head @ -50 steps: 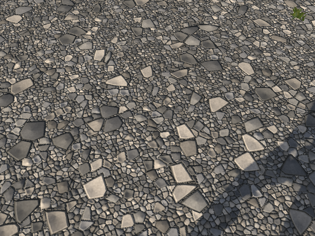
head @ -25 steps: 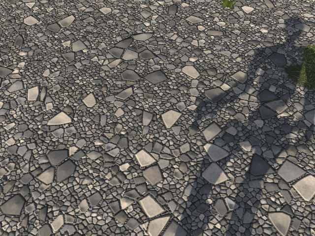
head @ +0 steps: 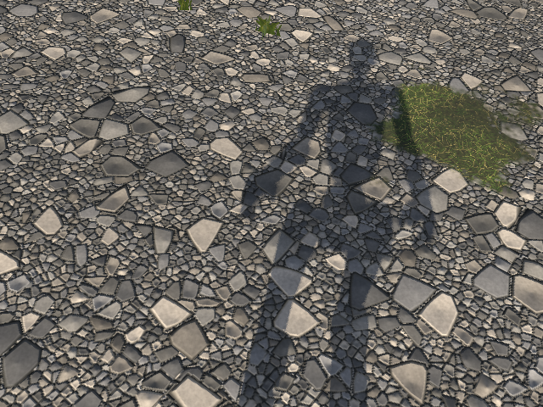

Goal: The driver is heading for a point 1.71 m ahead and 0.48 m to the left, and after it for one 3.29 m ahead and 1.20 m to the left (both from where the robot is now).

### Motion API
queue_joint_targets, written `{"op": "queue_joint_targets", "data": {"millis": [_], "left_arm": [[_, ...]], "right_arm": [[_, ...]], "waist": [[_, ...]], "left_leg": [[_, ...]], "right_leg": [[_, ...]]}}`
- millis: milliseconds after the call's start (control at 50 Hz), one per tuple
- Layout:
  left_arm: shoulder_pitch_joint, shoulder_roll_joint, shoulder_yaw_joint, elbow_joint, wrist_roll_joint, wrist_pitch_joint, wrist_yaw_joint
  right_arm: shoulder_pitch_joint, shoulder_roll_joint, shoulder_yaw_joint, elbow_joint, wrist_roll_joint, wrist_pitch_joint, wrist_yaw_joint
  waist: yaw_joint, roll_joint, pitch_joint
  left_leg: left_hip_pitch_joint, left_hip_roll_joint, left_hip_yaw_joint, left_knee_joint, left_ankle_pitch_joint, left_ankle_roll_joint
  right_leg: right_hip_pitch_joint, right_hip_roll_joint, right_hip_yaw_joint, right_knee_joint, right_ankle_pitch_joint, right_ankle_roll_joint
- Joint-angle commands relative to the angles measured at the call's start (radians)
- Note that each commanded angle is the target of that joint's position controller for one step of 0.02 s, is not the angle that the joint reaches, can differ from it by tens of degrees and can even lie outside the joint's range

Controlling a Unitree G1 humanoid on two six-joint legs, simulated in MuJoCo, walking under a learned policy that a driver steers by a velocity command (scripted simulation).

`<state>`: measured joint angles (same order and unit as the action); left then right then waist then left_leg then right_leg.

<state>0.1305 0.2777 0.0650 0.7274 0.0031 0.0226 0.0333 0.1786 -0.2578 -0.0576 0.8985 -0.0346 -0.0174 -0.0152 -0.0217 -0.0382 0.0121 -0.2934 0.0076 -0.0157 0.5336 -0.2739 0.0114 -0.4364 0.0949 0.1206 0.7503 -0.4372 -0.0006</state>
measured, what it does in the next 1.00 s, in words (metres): walks ahead, turning left: right foot, then left foot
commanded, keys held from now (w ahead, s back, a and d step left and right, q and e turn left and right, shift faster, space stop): no key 0.04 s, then q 0.14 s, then w+q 0.74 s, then w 0.08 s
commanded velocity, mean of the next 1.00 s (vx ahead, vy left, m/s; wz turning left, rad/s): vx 0.30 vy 0.00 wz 0.39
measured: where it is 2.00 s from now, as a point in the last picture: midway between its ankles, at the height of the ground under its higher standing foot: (133, 308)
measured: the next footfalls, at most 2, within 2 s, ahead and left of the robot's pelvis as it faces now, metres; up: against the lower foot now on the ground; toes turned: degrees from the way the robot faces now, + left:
right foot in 0.20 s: +0.02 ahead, -0.14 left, +0.00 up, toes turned +5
left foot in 0.56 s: +0.12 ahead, +0.18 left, +0.00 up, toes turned +18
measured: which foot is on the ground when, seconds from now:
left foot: down 0.00-0.22, up 0.24-0.54, down 0.56-1.00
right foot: up 0.00-0.18, down 0.20-0.56, up 0.58-1.00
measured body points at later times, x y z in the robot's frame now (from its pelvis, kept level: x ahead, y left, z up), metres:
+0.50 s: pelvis +0.03 +0.03 +0.00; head +0.05 +0.04 +0.45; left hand +0.03 +0.33 -0.12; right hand +0.25 -0.21 -0.10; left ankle +0.07 +0.16 -0.71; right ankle -0.02 -0.14 -0.74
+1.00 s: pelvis +0.24 +0.14 +0.00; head +0.26 +0.18 +0.45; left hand +0.37 +0.46 -0.07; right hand +0.37 -0.13 -0.10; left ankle +0.08 +0.16 -0.74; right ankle +0.48 +0.09 -0.70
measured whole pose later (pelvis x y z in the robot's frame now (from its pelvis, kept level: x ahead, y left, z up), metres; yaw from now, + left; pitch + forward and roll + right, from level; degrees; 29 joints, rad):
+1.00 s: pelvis +0.24 +0.14 +0.00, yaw +28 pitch +3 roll -1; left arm -0.02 0.27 0.06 0.68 0.00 -0.12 -0.04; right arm 0.42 -0.28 -0.06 0.81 0.02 -0.05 -0.02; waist -0.09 -0.04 0.02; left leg 0.00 -0.08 -0.16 0.32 -0.36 0.08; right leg -0.61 -0.01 0.06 0.49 0.10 0.02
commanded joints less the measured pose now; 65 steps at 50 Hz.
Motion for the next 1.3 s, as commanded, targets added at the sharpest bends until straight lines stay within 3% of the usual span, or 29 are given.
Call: {"op": "queue_joint_targets", "data": {"millis": [20,100,160,200,220,240,260,300,340,440,520,560,580,600,620,640,680,720,840,920,1020,1060,1080,1100,1120,1140,1180,1220,1300], "left_arm": [[0.026,0.139,0.052,-0.038,-0.004,-0.005,0.009],[0.004,0.004,0.007,-0.014,0.002,-0.006,0.004],[0.017,0.069,0.029,0.007,-0.02,-0.008,0.011],[0.059,0.111,0.04,0.017,-0.015,-0.005,0.017],[0.105,0.135,0.045,0.017,-0.004,-0.003,0.021],[0.131,0.193,0.065,0.043,-0.002,0.002,0.017],[0.151,0.189,0.068,0.032,0.004,-0.005,0.01],[0.146,0.155,0.055,0.025,0.02,-0.046,0.016],[0.098,0.123,0.046,0.023,-0.013,-0.076,0.019],[0.094,0.168,0.064,0.033,-0.013,-0.095,0.002],[0.098,0.198,0.075,0.044,-0.036,-0.092,-0.019],[0.111,0.152,0.055,0.043,-0.017,-0.092,-0.023],[0.085,0.088,0.032,0.01,0.01,-0.096,-0.023],[0.059,0.027,0.012,-0.072,0.007,-0.12,-0.015],[0.011,0.119,0.028,-0.068,-0.038,-0.143,-0.022],[-0.001,0.145,0.033,-0.07,-0.051,-0.156,-0.03],[0.034,0.146,0.041,-0.037,-0.005,-0.16,-0.023],[0.044,0.136,0.043,-0.032,0.005,-0.145,-0.028],[-0.131,0.069,0.022,-0.093,0.004,-0.135,-0.036],[-0.257,0.062,0.011,-0.136,-0.01,-0.147,-0.06],[-0.238,0.092,0.015,-0.137,-0.011,-0.166,-0.082],[-0.076,0.148,0.042,-0.1,-0.005,-0.17,-0.07],[0.094,0.185,0.053,-0.074,0.006,-0.168,-0.063],[0.249,0.266,0.074,-0.044,0.019,-0.16,-0.059],[0.303,0.215,0.062,0.005,-0.008,-0.154,-0.072],[0.234,0.15,0.041,-0.004,-0.031,-0.147,-0.07],[0.114,0.116,0.023,-0.024,-0.012,-0.128,-0.066],[0.082,0.103,0.016,-0.033,0.002,-0.127,-0.062],[0.105,0.146,0.03,-0.017,-0.021,-0.125,-0.045]], "right_arm": [[-0.092,-0.163,-0.029,-0.082,0.019,-0.027,-0.01],[-0.067,-0.113,-0.012,-0.04,0.035,-0.009,-0.003],[-0.034,-0.2,-0.036,-0.04,0.055,0.008,-0.002],[-0.022,-0.188,-0.034,-0.046,0.063,0.006,-0.005],[-0.044,-0.139,-0.019,-0.062,0.052,0.0,-0.001],[-0.047,-0.084,-0.012,-0.082,0.06,-0.006,0.002],[-0.104,-0.106,-0.013,-0.101,0.065,-0.012,0.004],[-0.156,-0.154,-0.04,-0.129,0.077,-0.012,0.01],[-0.11,-0.13,-0.04,-0.119,0.071,-0.008,0.018],[-0.143,-0.07,-0.012,-0.147,0.057,-0.02,0.058],[-0.07,-0.114,-0.021,-0.146,0.061,-0.005,0.066],[0.117,-0.179,-0.062,-0.094,0.067,0.002,0.054],[0.26,-0.286,-0.098,-0.075,0.072,0.001,0.037],[0.279,-0.375,-0.098,-0.103,0.056,-0.022,0.046],[0.242,-0.29,-0.073,-0.118,0.048,-0.047,0.054],[0.199,-0.238,-0.056,-0.129,0.043,-0.061,0.056],[0.084,-0.182,-0.036,-0.165,0.041,-0.059,0.05],[0.055,-0.171,-0.031,-0.187,0.031,-0.058,0.036],[0.167,-0.187,-0.042,-0.163,0.053,-0.058,-0.001],[0.247,-0.184,-0.046,-0.142,0.065,-0.048,-0.008],[0.275,-0.18,-0.05,-0.127,0.055,-0.027,-0.018],[0.249,-0.18,-0.047,-0.139,0.051,-0.022,-0.013],[0.217,-0.161,-0.035,-0.164,0.039,-0.022,-0.009],[0.348,-0.078,-0.011,-0.171,0.037,-0.033,-0.006],[0.391,-0.079,-0.001,-0.156,0.057,-0.047,0.0],[0.276,-0.164,-0.019,-0.177,0.071,-0.058,0.006],[0.083,-0.162,-0.017,-0.23,0.049,-0.078,0.011],[0.097,-0.138,-0.019,-0.234,0.029,-0.083,0.014],[0.039,-0.078,0.006,-0.269,0.017,-0.081,0.013]], "waist": [[0.034,0.193,-0.053],[0.017,0.213,-0.056],[0.017,0.233,-0.053],[0.026,0.196,-0.099],[0.044,0.119,-0.136],[0.027,-0.108,-0.125],[0.086,-0.203,-0.08],[0.087,-0.147,0.033],[0.05,-0.116,0.075],[0.062,-0.102,0.032],[0.015,-0.081,0.038],[-0.07,0.0,-0.032],[-0.126,0.234,-0.073],[-0.09,0.424,-0.16],[-0.106,0.238,-0.118],[-0.078,0.208,-0.054],[-0.007,0.104,0.001],[0.021,0.133,0.001],[-0.024,0.113,0.025],[-0.067,0.122,0.053],[-0.05,0.162,0.041],[0.039,0.181,-0.071],[0.123,0.169,-0.218],[0.103,-0.064,-0.407],[0.099,-0.265,-0.457],[0.11,-0.149,-0.268],[0.075,0.023,-0.041],[0.02,-0.006,-0.021],[0.013,-0.038,-0.007]], "left_leg": [[0.1,0.282,-0.29,-0.219,0.353,0.214],[0.114,0.159,-0.156,-0.164,0.471,0.151],[0.146,0.161,-0.222,-0.128,0.494,0.164],[0.076,0.155,-0.26,-0.124,0.347,0.123],[-0.038,0.112,-0.224,-0.06,0.175,0.082],[-0.188,-0.029,-0.045,0.054,-0.107,0.03],[-0.297,-0.061,0.028,0.216,-0.24,0.009],[-0.457,0.03,-0.054,0.501,-0.278,0.024],[-0.518,0.074,-0.086,0.509,-0.171,0.021],[-0.254,0.076,0.041,0.262,-0.013,-0.005],[-0.044,0.027,0.123,0.12,0.014,0.028],[0.227,-0.041,0.142,0.08,-0.006,0.078],[0.387,0.131,-0.177,-0.059,-0.089,0.164],[0.505,0.333,-0.799,-0.317,-0.365,0.35],[0.475,0.366,-0.805,-0.371,-0.431,0.349],[0.407,0.342,-0.698,-0.347,-0.392,0.315],[0.226,0.253,-0.486,-0.326,-0.178,0.248],[0.15,0.193,-0.38,-0.362,-0.044,0.234],[0.135,0.12,-0.229,-0.349,0.224,0.2],[0.173,0.136,-0.275,-0.314,0.208,0.193],[0.306,0.193,-0.312,-0.212,0.406,0.17],[0.316,0.139,-0.265,-0.016,0.752,0.136],[0.196,0.099,-0.231,0.203,0.703,0.107],[-0.145,-0.041,-0.165,0.588,0.309,0.035],[-0.353,-0.118,-0.175,0.785,-0.283,0.007],[-0.464,-0.041,-0.177,0.848,-0.248,0.014],[-0.452,0.039,-0.101,0.738,-0.11,0.022],[-0.357,0.079,-0.093,0.62,-0.061,0.011],[-0.288,0.077,-0.04,0.35,0.011,-0.036]], "right_leg": [[-0.073,-0.042,0.026,0.264,-0.077,0.042],[0.093,-0.085,-0.074,-0.053,0.003,0.08],[0.189,-0.044,-0.125,-0.325,0.187,0.06],[0.335,-0.089,-0.086,-0.378,0.279,0.01],[0.453,-0.184,-0.022,-0.357,0.334,-0.031],[0.474,-0.263,0.063,-0.368,0.159,-0.11],[0.456,-0.383,0.237,-0.492,-0.05,-0.197],[0.416,-0.474,0.342,-0.589,-0.145,-0.241],[0.442,-0.441,0.233,-0.607,-0.075,-0.194],[0.316,-0.346,-0.065,-0.598,0.159,-0.135],[0.211,-0.375,-0.121,-0.507,0.054,-0.124],[0.103,-0.324,-0.219,-0.229,0.228,-0.072],[-0.085,-0.233,-0.314,0.189,0.173,0.012],[-0.385,-0.06,-0.156,0.47,-0.181,0.045],[-0.477,-0.12,-0.038,0.578,-0.11,0.014],[-0.501,-0.161,-0.042,0.561,-0.015,-0.025],[-0.372,-0.224,-0.036,0.408,0.137,-0.034],[-0.278,-0.219,-0.048,0.318,0.235,-0.016],[-0.233,-0.137,-0.072,-0.072,0.523,0.049],[-0.204,-0.106,-0.067,-0.214,0.557,0.041],[-0.123,-0.094,-0.088,-0.283,0.462,-0.014],[0.12,-0.056,-0.142,-0.315,0.423,-0.073],[0.402,-0.153,-0.061,-0.249,0.443,-0.14],[0.814,-0.388,0.334,-0.226,0.356,-0.3],[0.91,-0.487,0.682,-0.406,0.159,-0.368],[0.784,-0.448,0.607,-0.446,0.027,-0.32],[0.457,-0.359,0.381,-0.499,0.178,-0.273],[0.324,-0.299,0.301,-0.536,0.338,-0.266],[0.199,-0.256,0.176,-0.577,0.446,-0.276]]}}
